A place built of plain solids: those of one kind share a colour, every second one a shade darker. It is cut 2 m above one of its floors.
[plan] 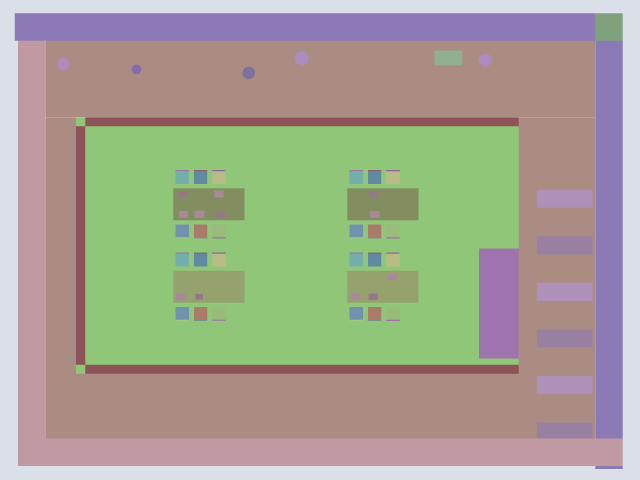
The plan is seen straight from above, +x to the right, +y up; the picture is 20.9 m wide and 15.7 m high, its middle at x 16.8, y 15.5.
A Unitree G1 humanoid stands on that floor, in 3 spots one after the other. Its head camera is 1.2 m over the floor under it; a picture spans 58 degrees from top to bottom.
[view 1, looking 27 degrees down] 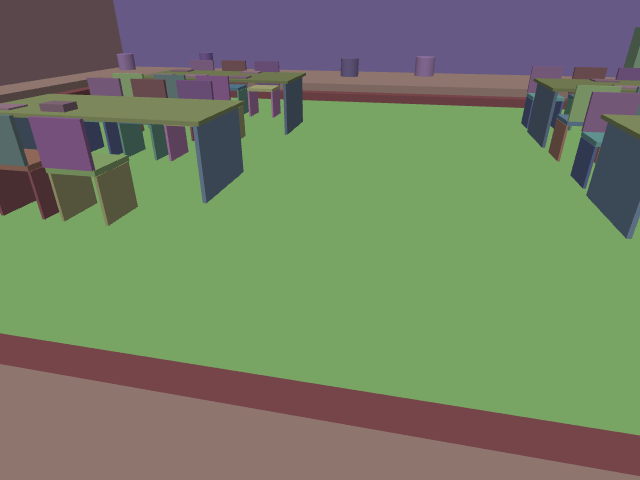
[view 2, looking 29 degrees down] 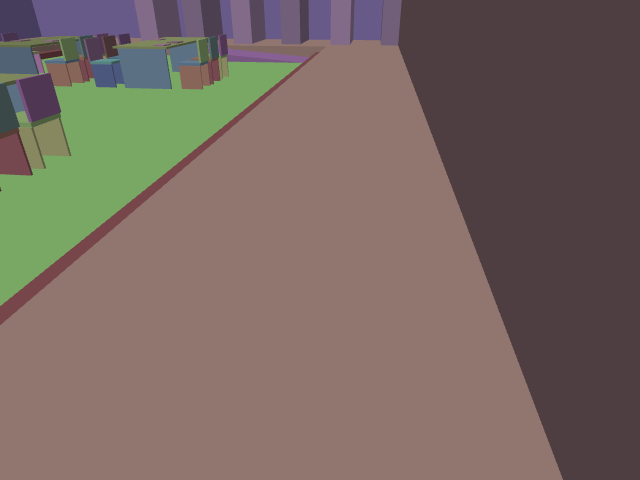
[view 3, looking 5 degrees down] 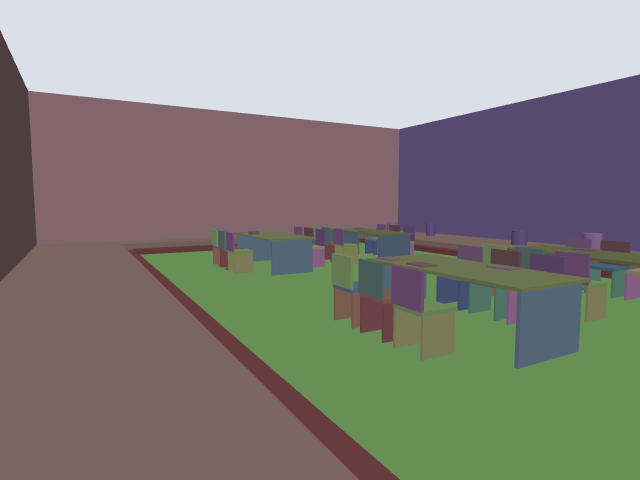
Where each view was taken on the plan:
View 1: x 16.06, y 10.12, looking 102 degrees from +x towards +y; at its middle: floor_pit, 3.31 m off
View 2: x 9.47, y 9.61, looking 7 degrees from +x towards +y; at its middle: floor_main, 2.48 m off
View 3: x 22.42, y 10.11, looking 151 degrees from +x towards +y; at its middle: table_chair2n_back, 10.23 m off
